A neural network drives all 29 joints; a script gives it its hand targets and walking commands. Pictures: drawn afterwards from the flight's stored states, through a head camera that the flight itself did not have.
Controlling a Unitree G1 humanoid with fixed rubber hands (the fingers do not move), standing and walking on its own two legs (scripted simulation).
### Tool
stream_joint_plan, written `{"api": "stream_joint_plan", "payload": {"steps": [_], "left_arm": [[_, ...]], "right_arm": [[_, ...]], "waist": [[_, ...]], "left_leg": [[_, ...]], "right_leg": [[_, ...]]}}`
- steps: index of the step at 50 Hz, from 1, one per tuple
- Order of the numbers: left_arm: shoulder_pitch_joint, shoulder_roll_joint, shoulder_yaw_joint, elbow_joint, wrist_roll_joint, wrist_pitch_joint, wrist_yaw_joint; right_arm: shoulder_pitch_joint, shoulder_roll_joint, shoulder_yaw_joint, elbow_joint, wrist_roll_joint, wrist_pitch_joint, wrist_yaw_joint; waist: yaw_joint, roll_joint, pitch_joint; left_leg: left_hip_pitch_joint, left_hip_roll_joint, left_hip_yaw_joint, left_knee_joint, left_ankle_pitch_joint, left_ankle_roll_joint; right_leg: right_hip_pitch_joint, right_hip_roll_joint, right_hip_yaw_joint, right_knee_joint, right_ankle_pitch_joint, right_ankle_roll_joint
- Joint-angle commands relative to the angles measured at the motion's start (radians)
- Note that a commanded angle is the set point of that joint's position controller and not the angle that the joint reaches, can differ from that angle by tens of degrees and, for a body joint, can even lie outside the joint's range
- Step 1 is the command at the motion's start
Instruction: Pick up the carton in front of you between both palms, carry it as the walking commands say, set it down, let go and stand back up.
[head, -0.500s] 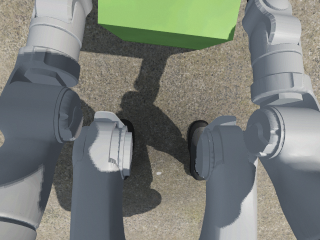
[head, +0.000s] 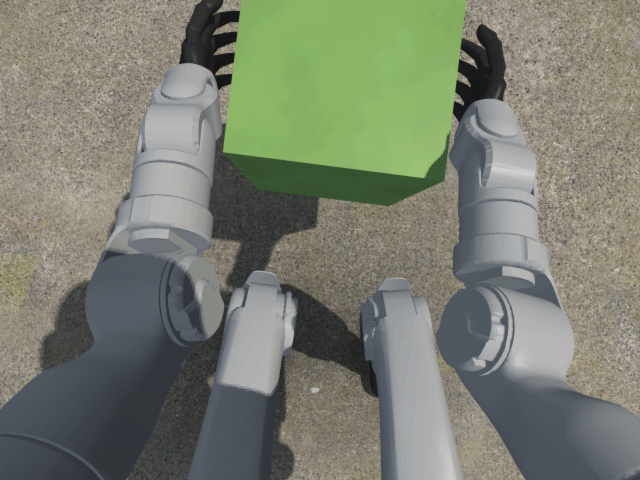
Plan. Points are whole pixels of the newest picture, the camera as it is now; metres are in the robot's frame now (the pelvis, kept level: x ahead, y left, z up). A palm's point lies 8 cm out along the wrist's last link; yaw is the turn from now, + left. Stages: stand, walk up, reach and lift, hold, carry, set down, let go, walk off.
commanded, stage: reach and lift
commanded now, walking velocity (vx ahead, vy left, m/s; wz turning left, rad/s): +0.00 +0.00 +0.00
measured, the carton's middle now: (337, 107) +0.53 +0.01 -0.14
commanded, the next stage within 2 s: none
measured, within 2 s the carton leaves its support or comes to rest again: neither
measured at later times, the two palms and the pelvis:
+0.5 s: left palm (135, 34) +0.48 +0.16 +0.08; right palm (576, 70) +0.48 -0.14 +0.09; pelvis +0.05 +0.00 +0.12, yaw +1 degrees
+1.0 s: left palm out of the picture +0.43 +0.15 +0.23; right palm out of the picture +0.43 -0.15 +0.24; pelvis +0.09 +0.00 +0.26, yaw +1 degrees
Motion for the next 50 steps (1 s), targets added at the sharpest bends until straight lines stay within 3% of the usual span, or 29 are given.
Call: {"api": "stream_joint_plan", "payload": {"steps": [1,7,13,32,50], "left_arm": [[-0.606,-1.037,-0.392,-0.012,-0.155,-0.004,-0.245],[-0.538,-1.133,-0.509,-0.114,-0.210,0.030,-0.253],[-0.413,-1.195,-0.591,-0.163,-0.244,0.031,-0.246],[-0.029,-1.242,-0.611,-0.166,-0.188,-0.038,-0.217],[0.325,-1.239,-0.713,-0.281,-0.186,-0.014,-0.232]], "right_arm": [[-0.742,1.002,0.509,0.011,0.163,-0.007,0.261],[-0.654,1.075,0.616,-0.056,0.215,0.028,0.282],[-0.506,1.114,0.685,-0.080,0.237,0.029,0.292],[-0.102,1.160,0.713,-0.040,0.187,-0.035,0.288],[0.270,1.168,0.829,-0.139,0.175,-0.009,0.294]], "waist": [[0.016,0.013,-1.090],[0.013,0.026,-1.222],[0.006,0.046,-1.176],[0.007,0.023,-0.841],[0.010,0.008,-0.550]], "left_leg": [[0.598,-0.056,0.205,-0.224,0.063,0.053],[0.773,-0.058,0.205,-0.285,0.161,0.040],[0.889,-0.061,0.184,-0.363,0.242,0.029],[1.214,-0.048,0.095,-0.723,0.266,0.047],[1.662,-0.013,0.038,-1.111,0.445,0.059]], "right_leg": [[0.598,0.062,-0.205,-0.206,0.061,-0.045],[0.718,0.065,-0.206,-0.268,0.153,-0.038],[0.795,0.067,-0.188,-0.343,0.224,-0.038],[1.119,0.051,-0.099,-0.708,0.245,-0.055],[1.619,0.003,-0.022,-1.108,0.443,-0.066]]}}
